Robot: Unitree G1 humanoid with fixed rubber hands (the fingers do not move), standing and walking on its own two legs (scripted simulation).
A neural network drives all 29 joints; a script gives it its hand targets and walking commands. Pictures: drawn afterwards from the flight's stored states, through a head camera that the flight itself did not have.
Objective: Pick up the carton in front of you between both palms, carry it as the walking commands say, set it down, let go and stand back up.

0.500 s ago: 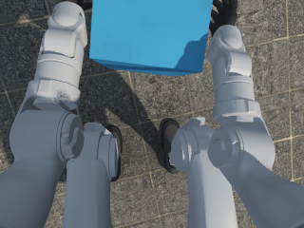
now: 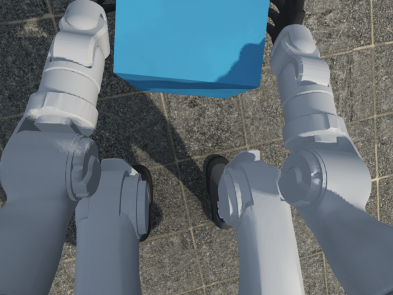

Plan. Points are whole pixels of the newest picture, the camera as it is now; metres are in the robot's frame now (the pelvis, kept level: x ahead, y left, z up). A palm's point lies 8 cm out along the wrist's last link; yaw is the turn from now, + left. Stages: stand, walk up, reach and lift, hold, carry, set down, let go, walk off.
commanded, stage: set down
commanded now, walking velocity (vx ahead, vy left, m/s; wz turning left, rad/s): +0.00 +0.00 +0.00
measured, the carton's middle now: (189, 35) +0.53 -0.02 -0.23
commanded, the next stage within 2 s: let go in 1.98 s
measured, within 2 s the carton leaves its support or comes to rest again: rests again in 0.34 s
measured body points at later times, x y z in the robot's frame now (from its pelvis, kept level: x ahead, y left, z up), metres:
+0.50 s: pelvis +0.00 +0.00 -0.01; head +0.36 +0.03 +0.25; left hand +0.56 +0.13 -0.18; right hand +0.54 -0.18 -0.17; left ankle +0.10 +0.11 -0.33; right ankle +0.12 -0.12 -0.33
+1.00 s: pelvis +0.00 +0.00 -0.01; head +0.36 +0.02 +0.25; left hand +0.57 +0.19 -0.17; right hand +0.53 -0.20 -0.18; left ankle +0.10 +0.11 -0.33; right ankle +0.12 -0.12 -0.33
